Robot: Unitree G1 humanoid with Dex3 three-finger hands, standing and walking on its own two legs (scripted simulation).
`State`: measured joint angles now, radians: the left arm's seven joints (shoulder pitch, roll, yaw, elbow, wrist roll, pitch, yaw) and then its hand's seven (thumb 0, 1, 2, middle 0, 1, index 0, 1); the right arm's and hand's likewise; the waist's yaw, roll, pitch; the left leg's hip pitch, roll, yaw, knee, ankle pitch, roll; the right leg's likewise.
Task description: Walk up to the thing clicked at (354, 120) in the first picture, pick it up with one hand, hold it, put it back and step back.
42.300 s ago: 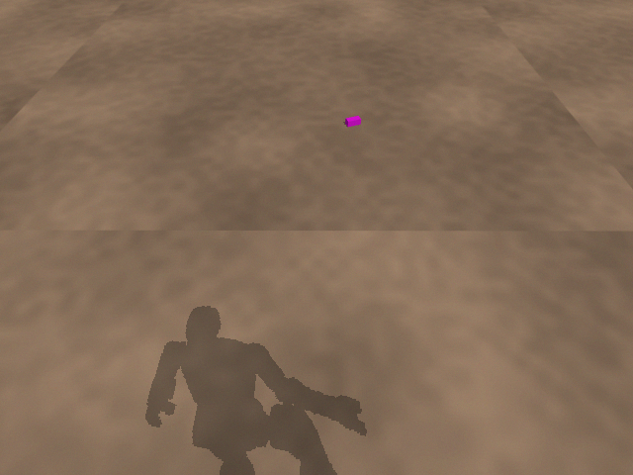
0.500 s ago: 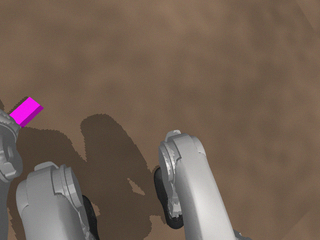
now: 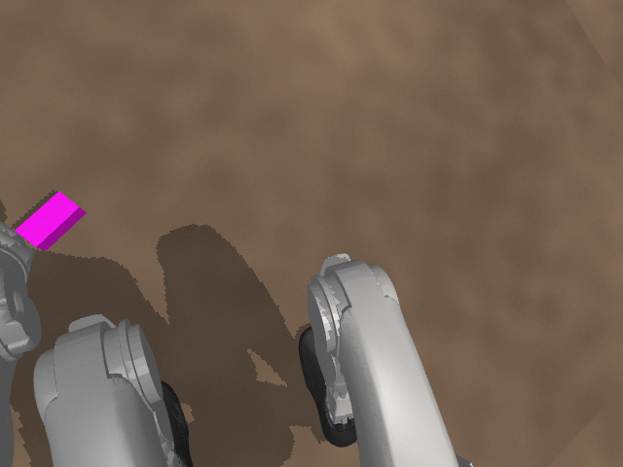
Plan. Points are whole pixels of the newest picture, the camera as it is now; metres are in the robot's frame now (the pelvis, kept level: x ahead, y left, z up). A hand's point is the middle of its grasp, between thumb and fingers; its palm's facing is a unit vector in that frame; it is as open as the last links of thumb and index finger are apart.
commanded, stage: rise first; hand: left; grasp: from above
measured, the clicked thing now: (52, 221) +0.48 +0.28 -0.30
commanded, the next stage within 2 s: approach in 0.78 s
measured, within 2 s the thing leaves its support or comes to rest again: neither
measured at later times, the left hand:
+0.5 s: hand out of the picture +0.45 +0.31 -0.18, palm faces -0.25 -0.32 -0.91, open 12.2 cm
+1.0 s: hand out of the picture +0.44 +0.31 -0.18, palm faces -0.28 -0.32 -0.91, open 12.1 cm
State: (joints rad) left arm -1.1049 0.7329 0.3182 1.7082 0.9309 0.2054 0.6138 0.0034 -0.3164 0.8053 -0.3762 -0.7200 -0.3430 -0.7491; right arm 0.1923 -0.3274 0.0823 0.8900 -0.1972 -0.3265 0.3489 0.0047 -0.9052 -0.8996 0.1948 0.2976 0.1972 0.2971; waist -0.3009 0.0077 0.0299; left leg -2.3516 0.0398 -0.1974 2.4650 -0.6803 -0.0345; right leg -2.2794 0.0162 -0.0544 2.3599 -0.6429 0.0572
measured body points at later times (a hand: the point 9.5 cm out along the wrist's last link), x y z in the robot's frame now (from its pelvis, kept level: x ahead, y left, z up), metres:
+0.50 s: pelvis +0.00 +0.00 +0.00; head +0.25 +0.06 +0.37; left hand +0.46 +0.32 -0.12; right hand +0.00 -0.26 -0.09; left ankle +0.07 +0.14 -0.28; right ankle +0.11 -0.13 -0.28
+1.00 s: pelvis +0.00 +0.00 +0.00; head +0.25 +0.06 +0.37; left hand +0.46 +0.32 -0.13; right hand +0.00 -0.26 -0.08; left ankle +0.07 +0.14 -0.28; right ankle +0.11 -0.13 -0.28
